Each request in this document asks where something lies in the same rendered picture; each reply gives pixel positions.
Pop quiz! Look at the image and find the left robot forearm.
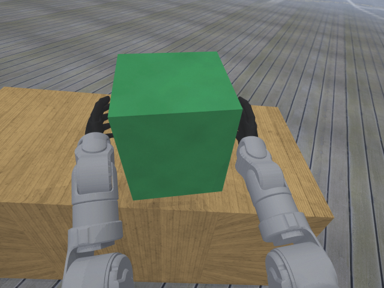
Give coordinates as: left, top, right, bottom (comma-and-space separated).
61, 132, 123, 288

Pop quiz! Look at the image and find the left robot upper arm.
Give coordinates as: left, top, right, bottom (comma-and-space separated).
62, 252, 134, 288

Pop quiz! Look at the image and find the robot right hand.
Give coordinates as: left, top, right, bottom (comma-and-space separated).
236, 97, 258, 144

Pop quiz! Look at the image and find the robot left hand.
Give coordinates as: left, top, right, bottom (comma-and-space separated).
85, 96, 113, 138

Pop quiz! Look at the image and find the right robot upper arm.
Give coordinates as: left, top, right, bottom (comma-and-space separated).
265, 242, 339, 288

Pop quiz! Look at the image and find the carton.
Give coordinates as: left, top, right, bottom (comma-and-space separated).
108, 52, 243, 200

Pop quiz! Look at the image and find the pedestal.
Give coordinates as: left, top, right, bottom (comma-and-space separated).
0, 87, 334, 286

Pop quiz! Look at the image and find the right robot forearm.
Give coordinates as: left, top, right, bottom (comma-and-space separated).
235, 136, 338, 283

